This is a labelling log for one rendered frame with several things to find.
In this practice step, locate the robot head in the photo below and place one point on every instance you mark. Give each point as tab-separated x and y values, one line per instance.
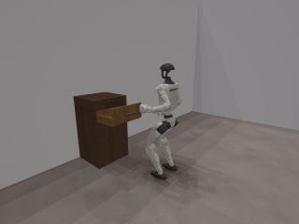
167	67

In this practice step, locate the right robot upper arm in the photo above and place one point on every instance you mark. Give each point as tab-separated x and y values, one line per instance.
178	101

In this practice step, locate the robot left hand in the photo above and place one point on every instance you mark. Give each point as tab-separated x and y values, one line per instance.
142	108

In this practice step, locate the robot right hand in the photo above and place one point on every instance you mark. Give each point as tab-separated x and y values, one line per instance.
159	114

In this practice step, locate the left robot forearm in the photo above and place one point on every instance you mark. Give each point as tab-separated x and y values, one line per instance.
156	109

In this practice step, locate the left robot upper arm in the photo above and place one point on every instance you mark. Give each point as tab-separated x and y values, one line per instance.
161	90

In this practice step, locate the drawer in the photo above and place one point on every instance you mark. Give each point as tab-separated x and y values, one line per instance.
115	115

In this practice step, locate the handle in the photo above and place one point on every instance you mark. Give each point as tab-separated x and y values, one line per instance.
130	114

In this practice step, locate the cabinet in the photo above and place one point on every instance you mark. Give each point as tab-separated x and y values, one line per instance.
98	143

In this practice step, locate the right robot thigh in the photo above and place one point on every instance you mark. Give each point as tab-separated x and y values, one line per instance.
162	139

